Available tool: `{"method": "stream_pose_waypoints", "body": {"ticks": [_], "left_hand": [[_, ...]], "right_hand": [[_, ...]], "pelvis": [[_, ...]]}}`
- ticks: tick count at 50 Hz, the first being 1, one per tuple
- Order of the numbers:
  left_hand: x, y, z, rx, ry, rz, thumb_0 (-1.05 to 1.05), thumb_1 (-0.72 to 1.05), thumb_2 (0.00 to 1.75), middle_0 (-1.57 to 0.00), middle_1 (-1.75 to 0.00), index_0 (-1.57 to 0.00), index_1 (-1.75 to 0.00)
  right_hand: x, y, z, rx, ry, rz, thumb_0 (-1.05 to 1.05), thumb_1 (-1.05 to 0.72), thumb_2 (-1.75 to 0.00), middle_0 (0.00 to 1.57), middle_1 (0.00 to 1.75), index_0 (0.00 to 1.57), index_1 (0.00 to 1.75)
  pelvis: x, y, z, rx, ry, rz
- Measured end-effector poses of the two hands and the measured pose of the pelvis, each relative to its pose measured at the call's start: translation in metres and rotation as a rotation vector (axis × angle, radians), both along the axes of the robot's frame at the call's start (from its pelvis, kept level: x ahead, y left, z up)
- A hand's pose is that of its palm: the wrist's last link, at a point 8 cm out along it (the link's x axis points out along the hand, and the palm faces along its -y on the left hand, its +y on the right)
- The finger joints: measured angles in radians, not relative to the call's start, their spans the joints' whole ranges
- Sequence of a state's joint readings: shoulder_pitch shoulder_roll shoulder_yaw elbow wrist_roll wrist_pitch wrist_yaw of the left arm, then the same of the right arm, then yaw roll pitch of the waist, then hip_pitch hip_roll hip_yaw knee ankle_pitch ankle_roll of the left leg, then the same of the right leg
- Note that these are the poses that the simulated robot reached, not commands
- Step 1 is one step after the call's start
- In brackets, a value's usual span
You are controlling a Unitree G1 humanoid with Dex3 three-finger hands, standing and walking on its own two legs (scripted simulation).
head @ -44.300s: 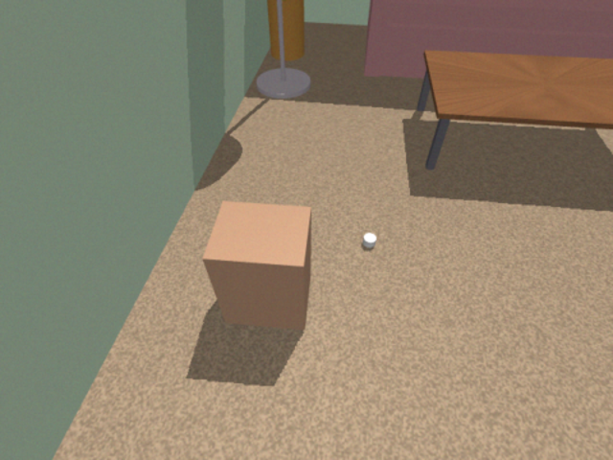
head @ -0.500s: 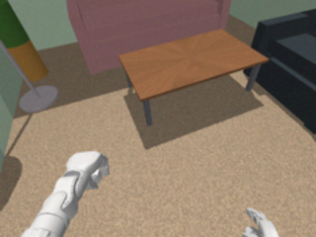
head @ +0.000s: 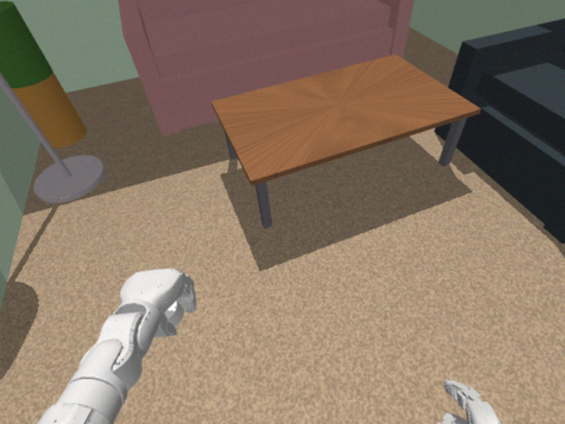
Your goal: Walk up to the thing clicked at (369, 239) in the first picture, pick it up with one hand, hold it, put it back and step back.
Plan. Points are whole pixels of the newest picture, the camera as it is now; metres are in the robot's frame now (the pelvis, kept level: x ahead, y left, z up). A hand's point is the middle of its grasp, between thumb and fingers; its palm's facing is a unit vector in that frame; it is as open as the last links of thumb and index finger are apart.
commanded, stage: crouch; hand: left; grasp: from above
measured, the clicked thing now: (164, 311) +0.32 +0.23 -0.06
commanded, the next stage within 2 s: none
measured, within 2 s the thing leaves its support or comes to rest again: neither
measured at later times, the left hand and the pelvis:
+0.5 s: hand (185, 337) +0.33 +0.23 -0.18, palm faces -0.41 +0.05 -0.91, open 6.0 cm; pelvis -0.04 +0.00 -0.09, yaw +1 degrees
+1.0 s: hand (215, 353) +0.38 +0.23 -0.42, palm faces -0.45 +0.00 -0.89, open 6.0 cm; pelvis -0.08 +0.01 -0.29, yaw -1 degrees
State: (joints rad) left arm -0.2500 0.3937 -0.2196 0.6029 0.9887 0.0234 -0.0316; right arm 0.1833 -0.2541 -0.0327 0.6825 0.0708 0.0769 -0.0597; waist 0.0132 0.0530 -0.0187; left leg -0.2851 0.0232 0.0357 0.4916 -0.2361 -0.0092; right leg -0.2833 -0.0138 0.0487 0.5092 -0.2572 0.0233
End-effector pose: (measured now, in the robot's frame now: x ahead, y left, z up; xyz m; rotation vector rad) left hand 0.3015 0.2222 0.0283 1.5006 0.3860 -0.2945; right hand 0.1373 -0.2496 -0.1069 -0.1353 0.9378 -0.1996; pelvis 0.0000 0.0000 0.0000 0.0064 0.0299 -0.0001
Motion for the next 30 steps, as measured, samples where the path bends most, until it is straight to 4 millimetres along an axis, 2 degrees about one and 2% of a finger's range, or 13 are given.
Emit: {"method": "stream_pose_waypoints", "body": {"ticks": [4, 7, 10, 15, 18, 22, 30], "left_hand": [[0.001, 0.0, -0.001, 0.002, 0.006, 0.002, -0.03, 0.39, 0.29, -0.67, -0.55, -0.98, -0.59], [-0.001, -0.001, -0.009, 0.0, 0.028, -0.005, -0.03, 0.39, 0.31, -0.68, -0.54, -0.99, -0.58], [-0.005, -0.002, -0.023, -0.005, 0.046, -0.017, -0.04, 0.39, 0.31, -0.68, -0.52, -1.0, -0.57], [-0.005, 0.001, -0.057, 0.01, 0.045, -0.031, -0.05, 0.39, 0.31, -0.7, -0.5, -1.01, -0.55], [0.001, 0.004, -0.083, 0.041, 0.025, -0.04, -0.06, 0.39, 0.3, -0.7, -0.5, -1.02, -0.55], [0.015, 0.007, -0.122, 0.075, -0.001, -0.051, -0.06, 0.39, 0.29, -0.71, -0.5, -1.02, -0.55], [0.047, 0.008, -0.209, 0.095, -0.018, -0.049, -0.06, 0.39, 0.3, -0.7, -0.49, -1.04, -0.56]], "right_hand": [[0.0, -0.001, 0.001, 0.002, -0.002, -0.006, 0.01, -0.92, -0.9, 0.2, 0.3, 0.2, 0.3], [-0.001, -0.001, 0.001, 0.0, -0.001, -0.007, 0.01, -0.91, -0.9, 0.2, 0.3, 0.2, 0.3], [-0.003, -0.002, 0.0, -0.008, 0.009, -0.002, 0.01, -0.91, -0.89, 0.2, 0.3, 0.2, 0.3], [-0.012, -0.006, -0.012, -0.04, 0.052, 0.019, 0.0, -0.91, -0.89, 0.2, 0.3, 0.2, 0.3], [-0.022, -0.012, -0.027, -0.065, 0.09, 0.03, 0.0, -0.91, -0.89, 0.2, 0.3, 0.2, 0.3], [-0.044, -0.021, -0.058, -0.099, 0.146, 0.024, 0.0, -0.91, -0.89, 0.2, 0.3, 0.2, 0.3], [-0.111, -0.028, -0.133, -0.145, 0.294, -0.032, 0.0, -0.92, -0.89, 0.2, 0.3, 0.2, 0.3]], "pelvis": [[0.0, 0.0, 0.0, 0.0, 0.002, 0.0], [0.0, 0.0, 0.0, 0.001, 0.006, 0.001], [-0.002, -0.001, -0.002, 0.0, 0.021, 0.005], [-0.011, -0.002, -0.015, -0.003, 0.081, 0.015], [-0.018, -0.002, -0.031, -0.01, 0.144, 0.022], [-0.028, 0.0, -0.062, -0.022, 0.237, 0.026], [-0.049, 0.008, -0.134, -0.045, 0.405, 0.023]]}}
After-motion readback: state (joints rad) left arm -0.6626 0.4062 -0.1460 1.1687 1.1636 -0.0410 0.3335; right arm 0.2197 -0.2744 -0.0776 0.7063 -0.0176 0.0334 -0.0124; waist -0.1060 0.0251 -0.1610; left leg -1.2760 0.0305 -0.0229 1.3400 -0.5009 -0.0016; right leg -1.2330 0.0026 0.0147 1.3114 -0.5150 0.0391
